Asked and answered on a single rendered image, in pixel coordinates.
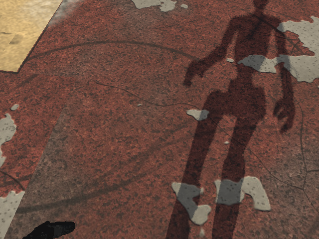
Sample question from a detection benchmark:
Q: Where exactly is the robot left hand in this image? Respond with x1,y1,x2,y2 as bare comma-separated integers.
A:
22,221,76,239

